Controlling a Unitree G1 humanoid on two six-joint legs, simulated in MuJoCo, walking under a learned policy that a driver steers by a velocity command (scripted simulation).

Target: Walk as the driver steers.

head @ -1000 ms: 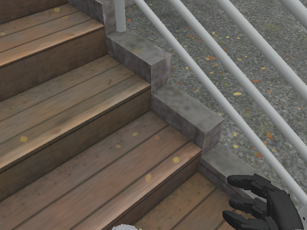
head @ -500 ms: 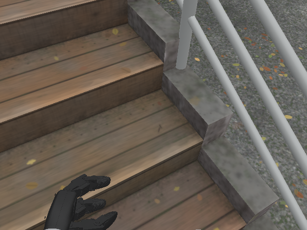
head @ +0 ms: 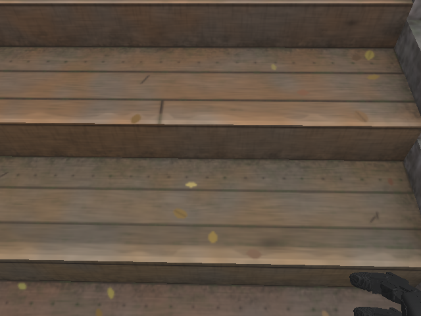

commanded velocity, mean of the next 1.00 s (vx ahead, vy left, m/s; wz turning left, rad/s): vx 0.77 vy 0.00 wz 0.17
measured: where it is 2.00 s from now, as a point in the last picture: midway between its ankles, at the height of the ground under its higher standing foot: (159, 87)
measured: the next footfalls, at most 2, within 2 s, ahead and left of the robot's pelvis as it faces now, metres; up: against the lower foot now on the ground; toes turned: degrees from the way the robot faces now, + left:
left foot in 0.06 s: +0.04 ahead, +0.14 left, +0.00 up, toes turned +6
right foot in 0.44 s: +0.31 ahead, -0.01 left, +0.15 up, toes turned +23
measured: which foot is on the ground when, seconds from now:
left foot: up 0.00-0.04, down 0.06-0.46, up 0.48-0.82, down 0.84-1.00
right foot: down 0.00-0.06, up 0.08-0.42, down 0.44-0.88, up 0.90-1.00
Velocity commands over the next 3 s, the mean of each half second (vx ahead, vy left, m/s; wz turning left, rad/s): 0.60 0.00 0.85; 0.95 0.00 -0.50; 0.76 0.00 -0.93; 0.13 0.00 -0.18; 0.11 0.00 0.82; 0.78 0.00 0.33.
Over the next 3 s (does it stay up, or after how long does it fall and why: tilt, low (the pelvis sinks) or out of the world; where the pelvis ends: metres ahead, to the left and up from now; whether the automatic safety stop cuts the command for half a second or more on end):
stays up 1.24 0.33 0.56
